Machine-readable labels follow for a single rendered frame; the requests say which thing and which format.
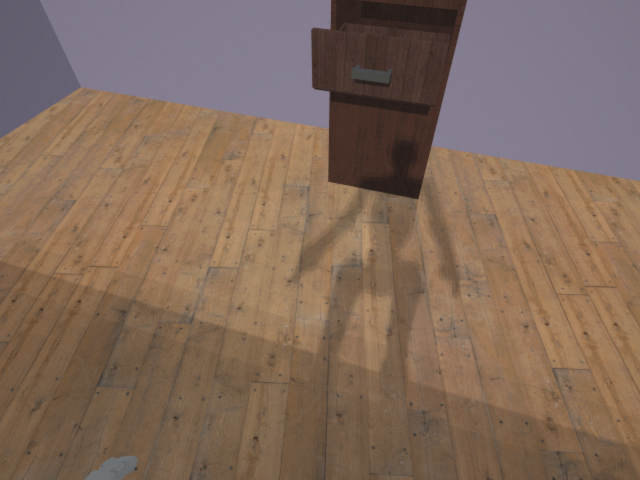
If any cabinet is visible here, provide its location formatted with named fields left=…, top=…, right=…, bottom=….
left=328, top=0, right=467, bottom=199

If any left robot hand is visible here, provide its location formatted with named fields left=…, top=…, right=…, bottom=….
left=85, top=456, right=138, bottom=480

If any handle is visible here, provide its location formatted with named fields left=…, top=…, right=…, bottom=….
left=351, top=65, right=392, bottom=84

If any drawer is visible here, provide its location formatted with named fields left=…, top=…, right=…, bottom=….
left=311, top=23, right=451, bottom=107

